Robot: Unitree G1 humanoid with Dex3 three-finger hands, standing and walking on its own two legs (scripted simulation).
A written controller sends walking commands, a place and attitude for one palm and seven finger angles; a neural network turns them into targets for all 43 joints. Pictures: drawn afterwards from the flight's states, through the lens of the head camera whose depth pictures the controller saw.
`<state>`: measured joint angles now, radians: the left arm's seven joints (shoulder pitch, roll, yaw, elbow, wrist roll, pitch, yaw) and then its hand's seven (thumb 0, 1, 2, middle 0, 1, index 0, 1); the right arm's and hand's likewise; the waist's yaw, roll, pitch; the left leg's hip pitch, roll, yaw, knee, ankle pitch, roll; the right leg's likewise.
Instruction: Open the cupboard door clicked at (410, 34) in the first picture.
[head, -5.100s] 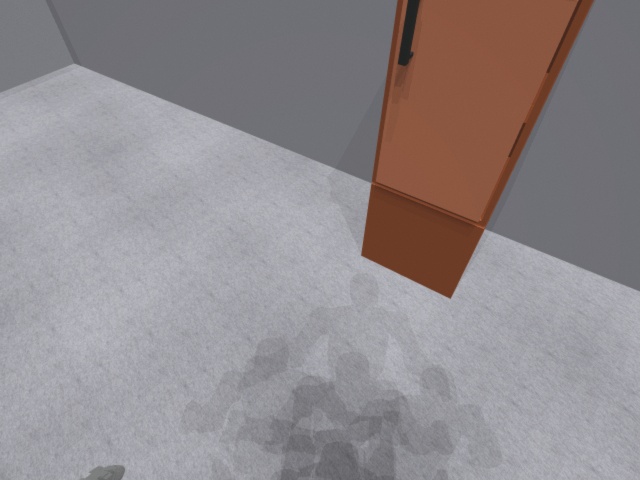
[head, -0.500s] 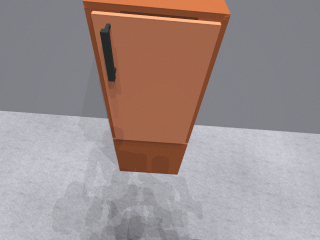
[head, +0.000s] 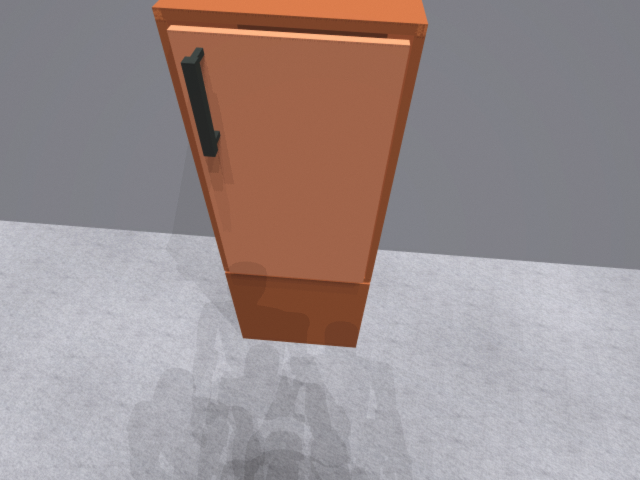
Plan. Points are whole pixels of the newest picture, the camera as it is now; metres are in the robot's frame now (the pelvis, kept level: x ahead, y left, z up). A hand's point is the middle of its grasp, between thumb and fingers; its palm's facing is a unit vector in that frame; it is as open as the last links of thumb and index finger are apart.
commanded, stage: come to a stop and stand still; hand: left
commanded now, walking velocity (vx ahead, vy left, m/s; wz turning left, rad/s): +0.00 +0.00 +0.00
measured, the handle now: (204, 104) +0.61 +0.23 +0.14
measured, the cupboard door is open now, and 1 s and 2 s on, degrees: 0 0 0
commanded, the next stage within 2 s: look again from close up in 0.14 s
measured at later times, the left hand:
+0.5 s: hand out of the picture +0.00 +0.18 -0.18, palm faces +0.04 -0.98 -0.21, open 7.4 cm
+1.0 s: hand out of the picture +0.00 +0.17 -0.18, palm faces +0.05 -0.98 -0.17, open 7.3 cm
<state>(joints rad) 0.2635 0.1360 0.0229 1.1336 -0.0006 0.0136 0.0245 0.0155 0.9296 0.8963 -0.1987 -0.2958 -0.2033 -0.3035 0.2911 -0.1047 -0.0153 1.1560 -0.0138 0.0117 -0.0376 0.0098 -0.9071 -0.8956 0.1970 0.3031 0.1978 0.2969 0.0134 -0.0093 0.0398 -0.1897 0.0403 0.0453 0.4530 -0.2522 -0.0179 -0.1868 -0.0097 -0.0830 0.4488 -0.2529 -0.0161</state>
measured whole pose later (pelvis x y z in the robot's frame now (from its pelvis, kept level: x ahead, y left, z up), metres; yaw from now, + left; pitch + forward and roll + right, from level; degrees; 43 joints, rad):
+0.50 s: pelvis +0.00 +0.01 -0.01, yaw +0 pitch -2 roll +0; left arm 0.30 0.14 0.00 1.10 0.01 -0.02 0.03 0.01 0.91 0.90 -0.20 -0.30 -0.20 -0.30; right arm 0.32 -0.16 0.00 1.06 -0.02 -0.01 -0.03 0.02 -0.93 -0.90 0.20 0.30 0.20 0.30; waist 0.00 0.03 0.01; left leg -0.20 0.02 0.05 0.52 -0.29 0.00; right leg -0.21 -0.03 -0.08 0.53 -0.30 -0.01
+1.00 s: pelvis +0.01 +0.01 -0.01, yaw +0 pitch -1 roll +0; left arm 0.32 0.14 0.01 1.10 0.02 -0.01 0.02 0.01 0.91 0.90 -0.20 -0.30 -0.20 -0.30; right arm 0.32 -0.14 0.00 1.10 -0.02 0.00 -0.02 0.01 -0.91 -0.90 0.20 0.30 0.20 0.30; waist 0.01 0.00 0.02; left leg -0.20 0.03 0.05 0.54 -0.31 0.00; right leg -0.21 -0.03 -0.08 0.54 -0.32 -0.01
